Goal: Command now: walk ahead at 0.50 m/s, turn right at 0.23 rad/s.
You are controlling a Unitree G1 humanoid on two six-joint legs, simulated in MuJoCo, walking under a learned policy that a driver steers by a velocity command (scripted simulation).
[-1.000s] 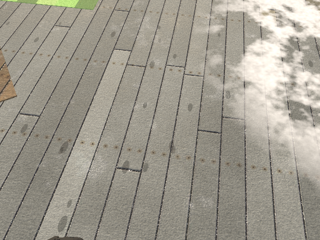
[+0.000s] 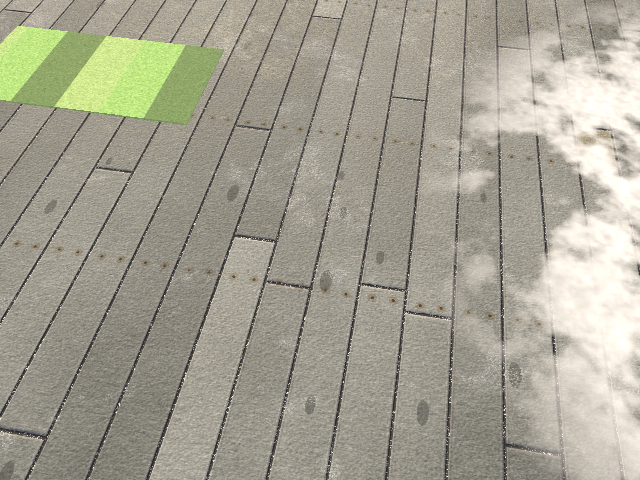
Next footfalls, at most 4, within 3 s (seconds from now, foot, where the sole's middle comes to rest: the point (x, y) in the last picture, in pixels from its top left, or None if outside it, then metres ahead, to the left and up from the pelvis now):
0.12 right None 0.23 -0.10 -0.78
0.66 left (316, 440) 0.57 0.00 -0.78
1.12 right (445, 404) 0.64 -0.29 -0.78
1.58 left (345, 403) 0.65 -0.07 -0.78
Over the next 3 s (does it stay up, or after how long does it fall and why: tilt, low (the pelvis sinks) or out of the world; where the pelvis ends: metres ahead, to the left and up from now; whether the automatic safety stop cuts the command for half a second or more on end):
stays up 0.95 -0.13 -0.01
